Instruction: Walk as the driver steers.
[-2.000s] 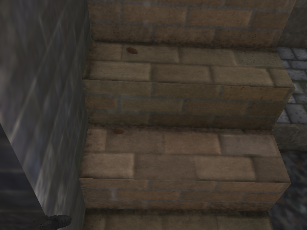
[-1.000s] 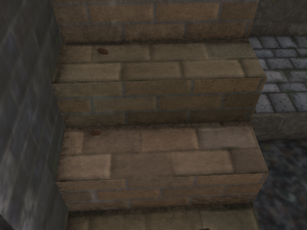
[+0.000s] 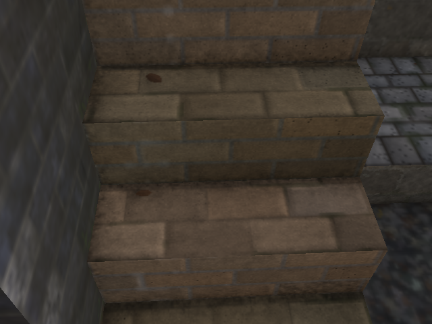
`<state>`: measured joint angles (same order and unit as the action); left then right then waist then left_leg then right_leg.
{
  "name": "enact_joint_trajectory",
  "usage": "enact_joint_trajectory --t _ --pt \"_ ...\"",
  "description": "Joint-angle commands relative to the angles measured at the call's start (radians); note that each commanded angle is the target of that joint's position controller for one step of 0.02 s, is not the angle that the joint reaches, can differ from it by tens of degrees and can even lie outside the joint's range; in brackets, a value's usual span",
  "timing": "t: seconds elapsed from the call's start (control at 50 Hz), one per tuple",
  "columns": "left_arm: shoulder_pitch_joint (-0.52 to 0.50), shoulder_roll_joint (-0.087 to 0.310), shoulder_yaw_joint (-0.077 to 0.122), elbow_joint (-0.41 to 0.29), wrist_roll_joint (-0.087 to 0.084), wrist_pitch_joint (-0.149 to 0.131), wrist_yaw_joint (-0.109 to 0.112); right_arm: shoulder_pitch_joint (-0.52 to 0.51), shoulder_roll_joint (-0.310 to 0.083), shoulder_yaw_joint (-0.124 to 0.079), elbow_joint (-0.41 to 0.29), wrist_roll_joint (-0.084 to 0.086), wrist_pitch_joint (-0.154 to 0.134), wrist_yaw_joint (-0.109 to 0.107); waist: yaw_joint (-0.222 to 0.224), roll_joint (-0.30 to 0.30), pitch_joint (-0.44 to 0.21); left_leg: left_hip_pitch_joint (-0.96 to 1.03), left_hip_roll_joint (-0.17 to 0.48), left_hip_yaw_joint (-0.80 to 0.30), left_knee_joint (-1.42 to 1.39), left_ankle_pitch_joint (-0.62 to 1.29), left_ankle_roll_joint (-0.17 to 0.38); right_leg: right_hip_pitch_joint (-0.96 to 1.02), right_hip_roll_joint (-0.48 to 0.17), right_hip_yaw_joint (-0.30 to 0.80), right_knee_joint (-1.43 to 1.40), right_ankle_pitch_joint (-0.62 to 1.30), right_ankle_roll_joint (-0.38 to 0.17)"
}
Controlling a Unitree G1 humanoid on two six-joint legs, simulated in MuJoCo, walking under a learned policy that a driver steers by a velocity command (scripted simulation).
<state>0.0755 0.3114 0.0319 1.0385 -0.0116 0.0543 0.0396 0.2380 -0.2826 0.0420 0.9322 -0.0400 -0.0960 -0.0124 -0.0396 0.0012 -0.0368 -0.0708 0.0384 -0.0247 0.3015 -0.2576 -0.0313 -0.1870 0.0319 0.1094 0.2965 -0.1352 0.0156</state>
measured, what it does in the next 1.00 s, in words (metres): stands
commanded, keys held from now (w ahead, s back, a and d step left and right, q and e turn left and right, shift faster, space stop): w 1.00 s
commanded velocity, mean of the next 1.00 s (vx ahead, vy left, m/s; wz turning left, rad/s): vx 0.13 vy -0.04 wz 0.00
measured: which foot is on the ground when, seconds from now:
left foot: down 0.00-1.00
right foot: down 0.00-1.00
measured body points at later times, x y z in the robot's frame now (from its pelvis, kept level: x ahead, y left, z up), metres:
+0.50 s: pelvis +0.00 +0.00 +0.00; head +0.00 +0.00 +0.45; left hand +0.12 +0.28 -0.13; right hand +0.08 -0.26 -0.13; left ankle -0.06 +0.14 -0.75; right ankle +0.01 -0.13 -0.75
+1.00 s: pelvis +0.00 +0.00 +0.00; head +0.00 +0.01 +0.45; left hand +0.12 +0.29 -0.13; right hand +0.08 -0.27 -0.12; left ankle -0.06 +0.14 -0.75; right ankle +0.01 -0.14 -0.75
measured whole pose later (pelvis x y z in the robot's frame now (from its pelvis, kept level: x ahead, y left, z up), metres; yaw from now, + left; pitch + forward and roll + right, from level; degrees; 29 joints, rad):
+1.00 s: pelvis +0.00 +0.00 +0.00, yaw +0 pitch +1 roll -1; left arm 0.09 0.32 0.03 1.02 -0.01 0.05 0.04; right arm 0.25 -0.29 0.04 0.90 -0.04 -0.09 -0.01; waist -0.04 0.00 -0.03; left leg -0.06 0.04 -0.03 0.30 -0.26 -0.03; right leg -0.18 0.03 0.11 0.29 -0.13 0.02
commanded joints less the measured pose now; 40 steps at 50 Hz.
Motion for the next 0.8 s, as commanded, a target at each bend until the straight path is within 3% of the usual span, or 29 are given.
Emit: enact_joint_trajectory --t 0.02,0.08,0.12,0.16,0.2,0.24,0.28,0.32,0.34,0.38,0.52,0.56,0.64,0.68,0.74,0.8 --pt "-0.043 0.134 0.022 -0.048 0.007 -0.009 0.000 0.008 -0.128 -0.028 -0.043 -0.006 -0.007 -0.003 0.005 0.041 -0.015 -0.094 0.043 -0.048 -0.060 0.082 -0.006 0.097 -0.076 0.060 0.003 0.284 -0.069" --pt "-0.045 0.138 0.023 -0.057 0.000 -0.011 0.002 0.005 -0.128 -0.029 -0.049 0.002 -0.012 -0.002 0.001 0.023 -0.020 -0.082 0.047 -0.057 -0.066 0.089 -0.011 0.098 -0.079 0.061 0.000 0.290 -0.067" --pt "-0.040 0.139 0.022 -0.052 0.008 -0.010 -0.002 0.016 -0.128 -0.029 -0.048 -0.006 -0.005 -0.004 0.002 0.029 -0.018 -0.095 0.044 -0.050 -0.059 0.081 -0.005 0.099 -0.076 0.059 0.004 0.288 -0.069" --pt "-0.045 0.138 0.022 -0.059 -0.001 -0.012 0.001 0.010 -0.129 -0.029 -0.053 0.002 -0.011 -0.002 0.001 0.016 -0.023 -0.080 0.048 -0.058 -0.065 0.090 -0.010 0.097 -0.079 0.061 0.001 0.293 -0.067" --pt "-0.038 0.140 0.022 -0.053 0.007 -0.011 -0.003 0.018 -0.130 -0.030 -0.052 -0.006 -0.005 -0.004 0.001 0.026 -0.019 -0.092 0.044 -0.051 -0.057 0.085 -0.005 0.099 -0.077 0.059 0.005 0.294 -0.069" --pt "-0.042 0.141 0.023 -0.058 -0.001 -0.012 0.000 0.018 -0.126 -0.030 -0.057 0.002 -0.009 -0.003 -0.002 0.006 -0.025 -0.080 0.048 -0.059 -0.064 0.091 -0.009 0.099 -0.079 0.059 0.003 0.298 -0.068" --pt "-0.037 0.140 0.022 -0.053 0.007 -0.012 -0.003 0.021 -0.130 -0.031 -0.056 -0.005 -0.004 -0.004 0.001 0.024 -0.020 -0.090 0.044 -0.051 -0.056 0.089 -0.005 0.099 -0.077 0.059 0.006 0.298 -0.069" --pt "-0.041 0.142 0.023 -0.058 -0.001 -0.013 0.000 0.020 -0.126 -0.031 -0.061 0.002 -0.008 -0.003 -0.002 0.005 -0.026 -0.077 0.049 -0.059 -0.061 0.098 -0.009 0.099 -0.079 0.060 0.004 0.304 -0.068" --pt "-0.038 0.136 0.022 -0.052 0.005 -0.012 -0.002 0.021 -0.134 -0.031 -0.059 -0.003 -0.005 -0.003 0.004 0.029 -0.020 -0.087 0.044 -0.051 -0.054 0.095 -0.006 0.098 -0.078 0.060 0.005 0.301 -0.069" --pt "-0.041 0.134 0.021 -0.051 0.002 -0.010 -0.004 0.018 -0.117 -0.026 -0.069 -0.004 -0.004 0.000 0.001 0.022 -0.021 -0.087 0.047 -0.054 -0.055 0.113 -0.005 0.100 -0.080 0.057 0.012 0.322 -0.067" --pt "-0.033 0.144 0.023 -0.044 0.007 -0.011 -0.004 0.034 -0.137 -0.032 -0.071 -0.004 0.000 -0.003 0.002 0.022 -0.025 -0.081 0.044 -0.052 -0.054 0.087 -0.006 0.100 -0.078 0.060 0.005 0.299 -0.068" --pt "-0.034 0.136 0.021 -0.040 0.001 -0.010 -0.004 0.025 -0.119 -0.025 -0.081 -0.005 -0.002 0.003 0.003 0.028 -0.019 -0.083 0.046 -0.053 -0.054 0.104 -0.006 0.098 -0.083 0.059 0.007 0.320 -0.067" --pt "-0.038 0.144 0.024 -0.047 -0.002 -0.016 0.004 0.026 -0.132 -0.031 -0.079 0.003 -0.009 0.002 -0.001 0.013 -0.023 -0.070 0.047 -0.059 -0.058 0.098 -0.012 0.097 -0.083 0.062 -0.002 0.306 -0.068" --pt "-0.042 0.138 0.022 -0.049 -0.005 -0.015 0.004 0.013 -0.117 -0.026 -0.087 0.002 -0.011 0.006 0.000 0.020 -0.020 -0.069 0.050 -0.061 -0.059 0.123 -0.013 0.098 -0.088 0.061 0.001 0.325 -0.065" --pt "-0.016 0.158 0.026 -0.043 0.005 -0.023 0.007 0.028 -0.146 -0.037 -0.073 0.004 -0.010 0.003 -0.004 0.025 -0.004 -0.076 0.049 -0.058 -0.069 0.089 -0.009 0.094 -0.077 0.065 -0.009 0.280 -0.056" --pt "-0.027 0.154 0.025 -0.049 0.003 -0.025 0.003 0.023 -0.140 -0.035 -0.072 -0.001 -0.011 -0.001 -0.010 0.001 0.000 -0.079 0.052 -0.064 -0.072 0.095 -0.003 0.095 -0.070 0.059 0.000 0.285 -0.049"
